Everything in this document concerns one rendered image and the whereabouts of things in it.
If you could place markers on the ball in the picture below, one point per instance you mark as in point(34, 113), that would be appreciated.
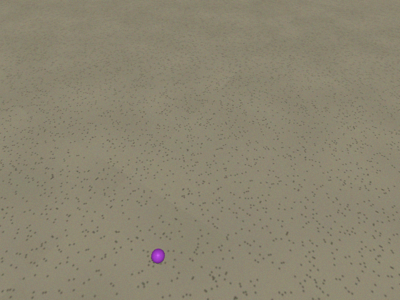
point(158, 255)

